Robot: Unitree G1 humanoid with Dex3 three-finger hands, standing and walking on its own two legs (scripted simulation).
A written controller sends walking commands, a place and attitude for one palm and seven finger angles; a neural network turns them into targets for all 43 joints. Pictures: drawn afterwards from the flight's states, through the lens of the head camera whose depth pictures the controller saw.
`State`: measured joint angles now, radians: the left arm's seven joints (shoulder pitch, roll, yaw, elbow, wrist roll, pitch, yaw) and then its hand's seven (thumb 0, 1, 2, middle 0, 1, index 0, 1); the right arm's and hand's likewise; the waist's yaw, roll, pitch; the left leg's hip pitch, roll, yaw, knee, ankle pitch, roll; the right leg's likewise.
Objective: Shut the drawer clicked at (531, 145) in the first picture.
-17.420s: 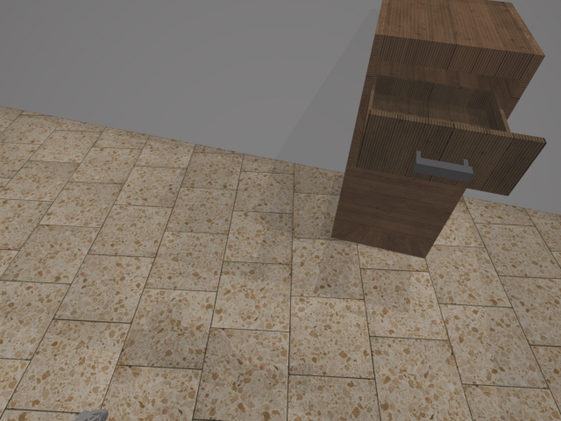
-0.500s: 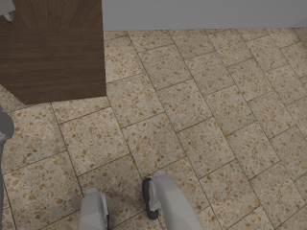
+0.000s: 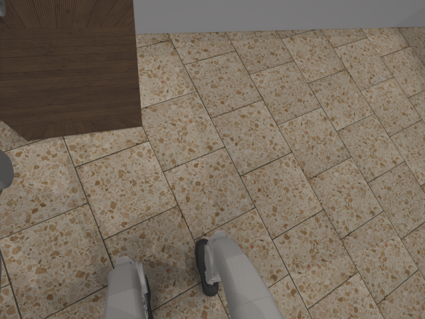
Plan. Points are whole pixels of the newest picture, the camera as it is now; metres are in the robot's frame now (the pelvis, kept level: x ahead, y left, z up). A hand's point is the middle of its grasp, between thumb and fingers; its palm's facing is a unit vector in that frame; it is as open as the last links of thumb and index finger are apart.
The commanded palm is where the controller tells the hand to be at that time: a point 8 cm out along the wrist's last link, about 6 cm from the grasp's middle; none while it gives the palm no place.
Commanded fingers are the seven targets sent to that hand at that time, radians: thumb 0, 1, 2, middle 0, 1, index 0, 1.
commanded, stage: pull the fist back off the drawer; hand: left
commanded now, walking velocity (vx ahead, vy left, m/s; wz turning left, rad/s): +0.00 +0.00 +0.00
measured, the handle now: out of the picture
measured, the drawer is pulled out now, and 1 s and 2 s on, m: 0.00 0.00 0.00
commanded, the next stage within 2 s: draw the hand back to the body in 0.24 s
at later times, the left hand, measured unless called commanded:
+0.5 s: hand out of the picture +0.59 +0.20 +0.11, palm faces +0.06 -1.00 -0.05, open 3.2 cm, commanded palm +0.53 +0.23 +0.12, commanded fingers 0.00 0.90 0.90 -1.40 -1.60 -1.40 -1.60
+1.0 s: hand out of the picture +0.41 +0.21 +0.19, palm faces +0.19 -0.95 -0.24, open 3.3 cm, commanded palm +0.36 +0.26 +0.21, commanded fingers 0.00 0.90 0.90 -1.40 -1.60 -1.40 -1.60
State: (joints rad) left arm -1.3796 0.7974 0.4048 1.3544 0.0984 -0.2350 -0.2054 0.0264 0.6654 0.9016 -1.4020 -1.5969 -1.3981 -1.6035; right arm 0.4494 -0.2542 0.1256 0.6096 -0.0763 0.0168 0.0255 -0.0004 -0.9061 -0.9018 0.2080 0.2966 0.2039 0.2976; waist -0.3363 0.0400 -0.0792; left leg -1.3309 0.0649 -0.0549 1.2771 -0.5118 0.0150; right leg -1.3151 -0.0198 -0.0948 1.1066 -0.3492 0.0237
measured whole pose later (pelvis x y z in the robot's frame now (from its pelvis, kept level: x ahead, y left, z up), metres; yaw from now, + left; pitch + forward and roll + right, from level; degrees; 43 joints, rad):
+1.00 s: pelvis +0.09 -0.01 +0.10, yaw +3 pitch +7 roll -1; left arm -0.08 0.30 0.17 0.20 -0.08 -0.11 -0.01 0.02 0.90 0.90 -1.40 -1.60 -1.40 -1.60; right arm 0.22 -0.24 0.02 0.53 0.03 0.02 -0.04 0.01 -0.91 -0.90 0.20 0.30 0.20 0.30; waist -0.01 0.05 -0.08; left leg -0.35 0.03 0.01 0.65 -0.42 0.00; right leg -0.41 -0.04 -0.04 0.62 -0.33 0.03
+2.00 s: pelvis +0.05 -0.01 +0.12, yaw +3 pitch -2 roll -1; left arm 0.54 0.32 0.36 -0.45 -0.03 -0.18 0.11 0.02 0.89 0.89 -1.41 -1.60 -1.41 -1.60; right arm 0.20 -0.23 0.02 0.60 -0.02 -0.09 -0.07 0.01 -0.90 -0.90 0.21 0.30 0.20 0.30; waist 0.02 0.06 0.01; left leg -0.13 0.04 0.02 0.44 -0.27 -0.01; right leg -0.17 -0.02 -0.05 0.37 -0.16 0.02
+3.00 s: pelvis -0.06 -0.01 +0.11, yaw +5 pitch +1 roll -2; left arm 0.63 0.40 0.38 -0.62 -0.02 -0.29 0.14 0.02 0.89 0.89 -1.41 -1.60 -1.41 -1.60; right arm 0.17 -0.21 -0.03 0.60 -0.01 -0.06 -0.07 0.01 -0.90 -0.90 0.21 0.30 0.20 0.30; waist -0.01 0.00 0.03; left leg -0.47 0.00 -0.03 0.62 -0.24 0.01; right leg -0.40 0.02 0.04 0.53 -0.16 0.02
